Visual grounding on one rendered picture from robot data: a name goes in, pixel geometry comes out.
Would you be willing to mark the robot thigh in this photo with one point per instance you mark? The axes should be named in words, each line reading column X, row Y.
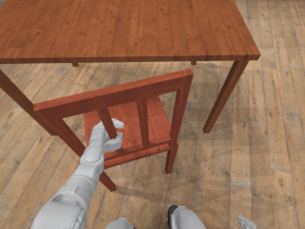
column 186, row 219
column 119, row 224

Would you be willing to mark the chair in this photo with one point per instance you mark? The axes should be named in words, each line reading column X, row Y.
column 147, row 130

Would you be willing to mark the robot left thigh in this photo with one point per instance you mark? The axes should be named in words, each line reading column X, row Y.
column 119, row 224

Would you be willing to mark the left robot forearm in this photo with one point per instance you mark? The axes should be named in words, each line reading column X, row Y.
column 82, row 183

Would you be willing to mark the robot right thigh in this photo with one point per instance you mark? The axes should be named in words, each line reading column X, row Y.
column 186, row 219

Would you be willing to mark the table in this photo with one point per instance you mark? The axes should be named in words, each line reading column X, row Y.
column 114, row 31

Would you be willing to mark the robot left hand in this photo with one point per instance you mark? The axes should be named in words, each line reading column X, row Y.
column 99, row 136

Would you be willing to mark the robot right hand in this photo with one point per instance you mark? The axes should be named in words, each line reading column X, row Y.
column 245, row 223

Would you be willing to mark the left robot upper arm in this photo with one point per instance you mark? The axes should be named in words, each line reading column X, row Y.
column 58, row 215

